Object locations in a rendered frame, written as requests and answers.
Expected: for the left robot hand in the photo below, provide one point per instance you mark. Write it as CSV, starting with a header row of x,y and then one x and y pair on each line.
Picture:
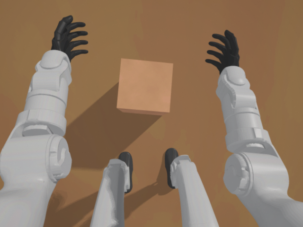
x,y
62,37

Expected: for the robot left foot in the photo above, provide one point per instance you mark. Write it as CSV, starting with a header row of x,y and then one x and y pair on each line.
x,y
127,158

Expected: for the robot right shin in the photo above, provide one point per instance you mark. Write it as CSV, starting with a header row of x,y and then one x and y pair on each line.
x,y
182,157

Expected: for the right robot hand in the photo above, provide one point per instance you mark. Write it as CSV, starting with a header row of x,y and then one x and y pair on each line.
x,y
230,56

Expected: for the carton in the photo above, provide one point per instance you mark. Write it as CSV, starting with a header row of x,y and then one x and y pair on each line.
x,y
144,87

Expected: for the robot left upper arm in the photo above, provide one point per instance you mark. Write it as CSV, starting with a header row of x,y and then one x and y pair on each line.
x,y
30,167

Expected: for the robot right forearm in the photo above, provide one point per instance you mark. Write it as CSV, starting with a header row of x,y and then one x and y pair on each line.
x,y
241,116

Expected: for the robot right upper arm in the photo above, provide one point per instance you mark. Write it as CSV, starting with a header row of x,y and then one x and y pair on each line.
x,y
260,181

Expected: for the robot left forearm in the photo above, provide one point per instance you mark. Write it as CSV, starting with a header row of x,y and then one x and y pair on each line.
x,y
46,101

